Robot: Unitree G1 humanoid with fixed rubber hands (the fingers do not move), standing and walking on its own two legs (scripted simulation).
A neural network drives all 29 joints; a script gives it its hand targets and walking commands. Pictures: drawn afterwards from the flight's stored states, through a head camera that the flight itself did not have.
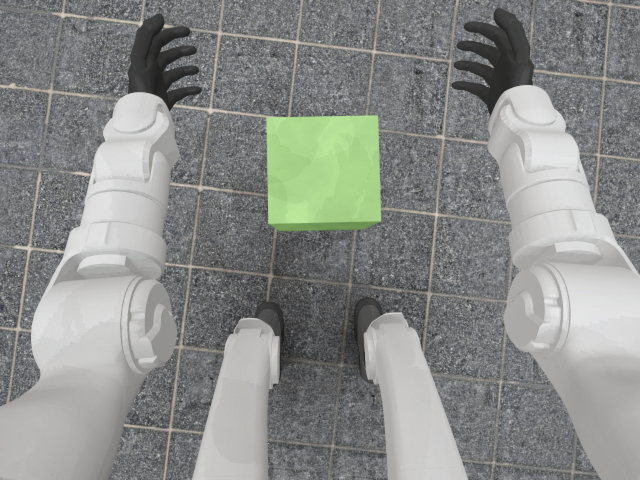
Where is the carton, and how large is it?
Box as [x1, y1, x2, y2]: [266, 115, 380, 230]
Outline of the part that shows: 377,115 266,117 268,223 279,230 363,229 380,221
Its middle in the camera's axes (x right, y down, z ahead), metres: +0.01 -0.12 +0.84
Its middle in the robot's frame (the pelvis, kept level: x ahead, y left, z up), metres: +0.51 -0.01 -0.51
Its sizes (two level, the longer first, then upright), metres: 0.210 0.200 0.250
